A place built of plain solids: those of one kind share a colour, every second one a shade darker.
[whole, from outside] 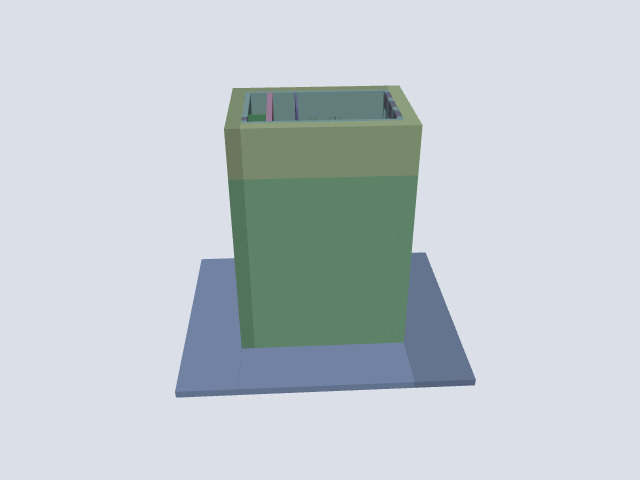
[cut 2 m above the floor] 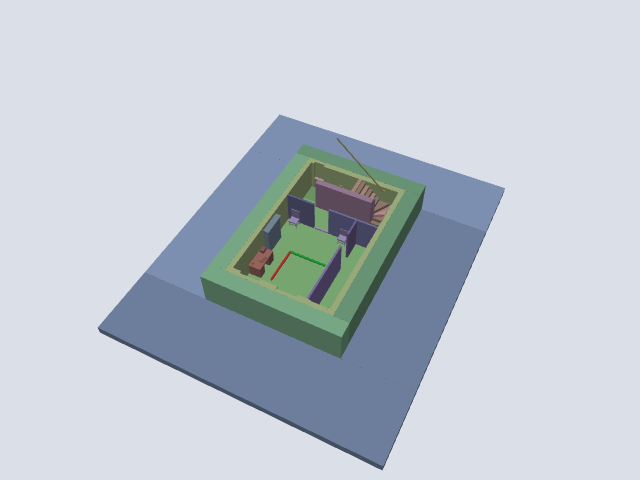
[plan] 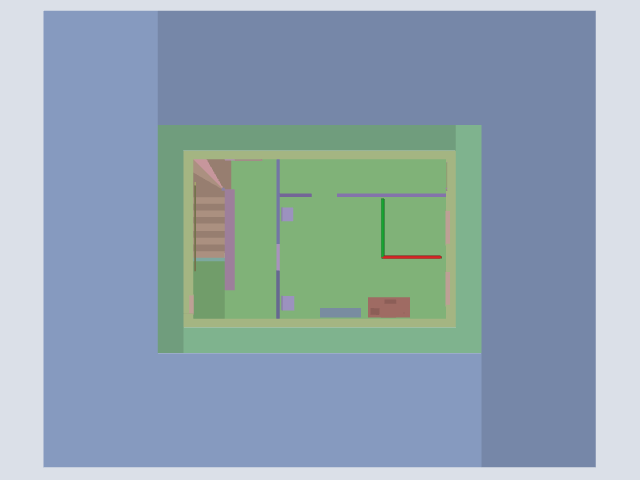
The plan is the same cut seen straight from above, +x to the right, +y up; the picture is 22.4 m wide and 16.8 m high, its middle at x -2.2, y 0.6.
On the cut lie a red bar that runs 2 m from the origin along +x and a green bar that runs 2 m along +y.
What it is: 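A canal house whose stairs wind out of a door and run across the house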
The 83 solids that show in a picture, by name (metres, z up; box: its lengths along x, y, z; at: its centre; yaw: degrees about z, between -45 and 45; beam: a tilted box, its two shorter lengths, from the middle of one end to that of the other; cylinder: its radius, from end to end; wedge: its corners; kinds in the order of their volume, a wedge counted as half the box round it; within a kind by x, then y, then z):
{
 "wall_fill_storey_1": {"box": [0.9, 7.99, 3.62], "at": [-7.43, 0.63, 1.56]},
 "wall_fill_storey_2": {"box": [0.9, 7.99, 2.99], "at": [-7.43, 0.63, 4.87]},
 "wall_fill_storey_3": {"box": [0.9, 7.99, 3.18], "at": [-7.43, 0.63, 7.96]},
 "wall_fill_storey_4": {"box": [0.9, 7.99, 3.19], "at": [-7.43, 0.63, 11.14]},
 "wall_fill_storey_5": {"box": [9.53, 0.9, 3.62], "at": [-2.21, -2.91, 1.56]},
 "wall_fill_storey_6": {"box": [9.53, 0.9, 2.99], "at": [-2.21, -2.91, 4.87]},
 "wall_fill_storey_7": {"box": [9.53, 0.9, 3.18], "at": [-2.21, -2.91, 7.96]},
 "wall_fill_storey_8": {"box": [9.53, 0.9, 3.19], "at": [-2.21, -2.91, 11.14]},
 "wall_fill_storey_9": {"box": [9.53, 0.9, 3.62], "at": [-2.21, 4.18, 1.56]},
 "wall_fill_storey_10": {"box": [0.9, 7.99, 3.62], "at": [3.0, 0.63, 1.56]},
 "wall_fill_storey_11": {"box": [0.9, 7.99, 2.99], "at": [3.0, 0.63, 4.87]},
 "wall_fill_storey_12": {"box": [0.9, 7.99, 3.18], "at": [3.0, 0.63, 7.96]},
 "wall_fill_storey_13": {"box": [0.9, 7.99, 3.19], "at": [3.0, 0.63, 11.14]},
 "ground_garden_1": {"box": [4.0, 15.99, 0.5], "at": [-9.88, 0.63, -0.27]},
 "ground_garden_2": {"box": [11.33, 4.0, 0.5], "at": [-2.21, -5.36, -0.27]},
 "ground_garden_3": {"box": [11.33, 4.0, 0.5], "at": [-2.21, 6.63, -0.27]},
 "ground_garden_4": {"box": [4.0, 15.99, 0.5], "at": [5.45, 0.63, -0.27]},
 "wall_fill_attic_1": {"box": [0.9, 7.99, 3.15], "at": [-7.43, 0.63, 14.31]},
 "wall_fill_attic_2": {"box": [9.53, 0.9, 3.15], "at": [-2.21, -2.91, 14.31]},
 "wall_fill_attic_3": {"box": [9.53, 0.9, 3.15], "at": [-2.21, 4.18, 14.31]},
 "wall_fill_attic_4": {"box": [0.9, 7.99, 3.15], "at": [3.0, 0.63, 14.31]},
 "wall_storey_1": {"box": [0.2, 0.64, 2.16], "at": [-6.88, -1.66, 1.82]},
 "wall_storey_2": {"box": [0.34, 0.48, 3.62], "at": [-6.81, -2.22, 1.56]},
 "wall_storey_3": {"box": [0.34, 5.07, 3.62], "at": [-6.81, 1.19, 1.56]},
 "wall_storey_4": {"box": [9.53, 0.3, 3.62], "at": [-2.21, -2.31, 1.56]},
 "wall_storey_5": {"box": [9.53, 0.3, 3.62], "at": [-2.21, 3.58, 1.56]},
 "wall_storey_6": {"box": [0.34, 0.79, 3.62], "at": [2.38, -2.06, 1.56]},
 "wall_storey_7": {"box": [0.34, 0.98, 3.62], "at": [2.38, -0.03, 1.56]},
 "wall_storey_8": {"box": [0.34, 0.71, 3.62], "at": [2.38, 1.97, 1.56]},
 "wall_storey_9": {"box": [0.3, 1.0, 2.2], "at": [2.4, 2.83, 1.1]},
 "wall_storey_10": {"box": [0.2, 1.15, 2.16], "at": [2.45, -1.09, 1.82]},
 "wall_storey_11": {"box": [0.2, 1.15, 2.16], "at": [2.45, 1.04, 1.82]},
 "wall_attic_1": {"box": [0.34, 5.07, 3.15], "at": [-6.81, 1.19, 14.31]},
 "wall_attic_2": {"box": [9.53, 0.3, 3.15], "at": [-2.21, -2.31, 14.31]},
 "wall_attic_3": {"box": [9.53, 0.3, 3.15], "at": [-2.21, 3.58, 14.31]},
 "wall_attic_4": {"box": [0.34, 0.71, 3.15], "at": [2.38, 1.57, 14.31]},
 "wall_attic_5": {"box": [0.34, 0.66, 3.15], "at": [2.38, 3.4, 14.31]},
 "floor_storey_1": {"box": [1.1, 2.02, 0.25], "at": [-6.09, -1.15, -0.13]},
 "floor_storey_2": {"box": [7.75, 5.59, 0.25], "at": [-1.66, 0.63, -0.13]},
 "wall_spine_1": {"box": [0.36, 3.54, 3.37], "at": [-5.36, 0.61, 1.69]},
 "wall_spine_2": {"box": [0.36, 4.59, 2.9], "at": [-5.36, 1.13, 14.43]},
 "step_stair_1": {"wedge": [[-6.64, 2.33, 0.56], [-6.64, 2.33, 0.85], [-6.64, 2.96, 0.56], [-6.64, 2.96, 0.85], [-5.64, 2.33, 0.56], [-5.64, 2.33, 0.85], [-5.64, 2.39, 0.56], [-5.64, 2.39, 0.85]]},
 "step_stair_2": {"wedge": [[-6.64, 2.96, 0.35], [-6.64, 2.96, 0.64], [-6.64, 3.43, 0.35], [-6.64, 3.43, 0.64], [-5.64, 2.38, 0.35], [-5.64, 2.38, 0.64], [-5.64, 2.43, 0.35], [-5.64, 2.43, 0.64]]},
 "step_stair_3": {"wedge": [[-6.18, 3.43, 0.13], [-6.18, 3.43, 0.43], [-5.6, 2.43, 0.13], [-5.6, 2.43, 0.43], [-5.54, 2.43, 0.13], [-5.54, 2.43, 0.43], [-5.54, 3.43, 0.13], [-5.54, 3.43, 0.43]]},
 "step_stair_4": {"box": [1.1, 0.3, 2.87], "at": [-6.09, 0.06, -1.64]},
 "step_stair_5": {"box": [1.1, 0.3, 2.67], "at": [-6.09, 0.3, -1.74]},
 "step_stair_6": {"box": [1.1, 0.3, 2.47], "at": [-6.09, 0.53, -1.84]},
 "step_stair_7": {"box": [1.1, 0.3, 2.27], "at": [-6.09, 0.77, -1.94]},
 "step_stair_8": {"box": [1.1, 0.23, 0.29], "at": [-6.09, 1.06, 1.98]},
 "step_stair_9": {"box": [1.1, 0.23, 0.29], "at": [-6.09, 1.29, 1.77]},
 "step_stair_10": {"box": [1.1, 0.23, 0.29], "at": [-6.09, 1.52, 1.56]},
 "step_stair_11": {"box": [1.1, 0.23, 0.29], "at": [-6.09, 1.75, 1.35]},
 "step_stair_12": {"box": [1.1, 0.23, 0.29], "at": [-6.09, 1.98, 1.13]},
 "step_stair_13": {"box": [1.1, 0.23, 0.29], "at": [-6.09, 2.21, 0.92]},
 "step_stair_14": {"box": [0.23, 1.1, 0.26], "at": [-5.42, 2.88, 0.08]},
 "wall_partS_1": {"box": [0.12, 1.69, 3.37], "at": [-3.67, -1.31, 1.69]},
 "wall_partS_2": {"box": [0.12, 2.97, 3.37], "at": [-3.67, 1.94, 1.69]},
 "wall_partS_3": {"box": [0.12, 2.54, 2.9], "at": [-3.67, 2.15, 14.43]},
 "wall_roomf_1": {"box": [1.13, 0.12, 3.37], "at": [-3.05, 2.17, 1.69]},
 "wall_roomf_2": {"box": [3.82, 0.12, 3.37], "at": [0.3, 2.17, 1.69]},
 "wall_head_attic_1": {"box": [0.34, 1.15, 1.0], "at": [2.38, -1.23, 15.38]},
 "wall_head_attic_2": {"box": [0.34, 1.15, 1.0], "at": [2.38, 0.64, 15.38]},
 "wall_head_attic_3": {"box": [0.34, 1.15, 1.0], "at": [2.38, 2.5, 15.38]},
 "ledger_case_1": {"box": [1.32, 0.29, 1.85], "at": [-1.48, -1.98, 0.92]},
 "ledger_case_2": {"box": [1.43, 0.34, 0.039], "at": [-1.48, -1.95, 1.83]},
 "writing_desk_1": {"box": [0.32, 0.24, 0.18], "at": [-0.28, -1.9, 0.86], "yaw": -2.2},
 "writing_desk_2": {"box": [0.46, 0.71, 0.74], "at": [-0.27, -1.76, 0.37]},
 "writing_desk_3": {"box": [1.47, 0.72, 0.03], "at": [0.21, -1.76, 0.75]},
 "writing_desk_4": {"box": [0.42, 0.15, 0.05], "at": [0.26, -1.7, 0.78]},
 "writing_desk_5": {"box": [0.42, 0.3, 0.05], "at": [0.26, -1.63, 0.76]},
 "writing_desk_6": {"box": [0.46, 0.71, 0.74], "at": [0.7, -1.76, 0.37]},
 "floor_stair_hda_1": {"box": [1.1, 0.12, 3.07], "at": [-6.09, -0.08, -1.54]},
 "rail_stair_1": {"wedge": [[-6.6, -0.49, 4.54], [-6.6, -0.49, 4.62], [-6.6, 2.51, 1.75], [-6.6, 2.51, 1.84], [-6.54, -0.49, 4.54], [-6.54, -0.49, 4.62], [-6.54, 2.51, 1.75], [-6.54, 2.51, 1.84]]},
 "step_stair_w1t02a_1": {"wedge": [[-6.64, 3.43, 0.35], [-6.64, 3.43, 0.64], [-6.17, 3.43, 0.35], [-6.17, 3.43, 0.64], [-5.64, 2.43, 0.35], [-5.64, 2.43, 0.64], [-5.6, 2.43, 0.35], [-5.6, 2.43, 0.64]]},
 "parlour_chair_1": {"box": [0.05, 0.52, 0.61], "at": [-3.53, -1.61, 0.76]},
 "parlour_chair_2": {"box": [0.049, 0.49, 0.46], "at": [-3.53, 1.5, 0.69]},
 "parlour_chair_3": {"box": [0.43, 0.49, 0.1], "at": [-3.35, 1.5, 0.42]},
 "parlour_chair_4": {"box": [0.46, 0.52, 0.1], "at": [-3.33, -1.61, 0.4]},
 "wall_lanedoor_1": {"box": [1.0, 0.12, 0.4], "at": [-6.09, -0.96, 15.68]},
 "stair_window_1": {"box": [0.17, 0.64, 0.035], "at": [-6.7, -1.66, 0.76]},
 "stair_window_2": {"box": [0.17, 1.15, 0.035], "at": [2.28, -1.09, 0.76]},
 "stair_window_3": {"box": [0.17, 1.15, 0.035], "at": [2.28, 1.04, 0.76]},
 "threshold_partS_1": {"box": [0.12, 0.93, 0.13], "at": [-3.67, -0.01, 0.01]}
}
